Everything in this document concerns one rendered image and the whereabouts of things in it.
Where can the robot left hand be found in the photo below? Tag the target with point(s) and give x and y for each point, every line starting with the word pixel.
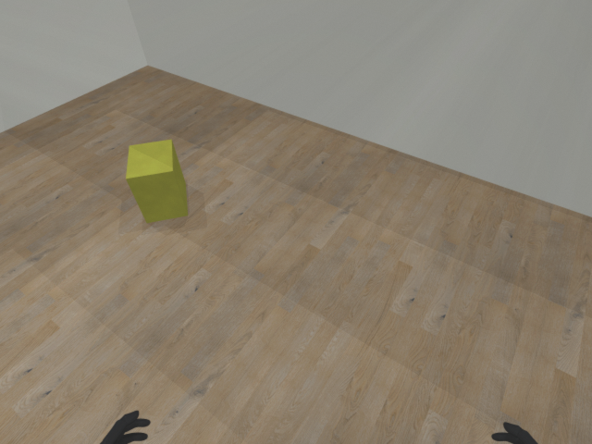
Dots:
pixel 125 424

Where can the robot right hand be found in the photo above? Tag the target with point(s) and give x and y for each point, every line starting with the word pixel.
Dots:
pixel 515 435

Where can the carton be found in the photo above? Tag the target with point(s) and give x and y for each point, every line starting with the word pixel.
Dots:
pixel 156 180

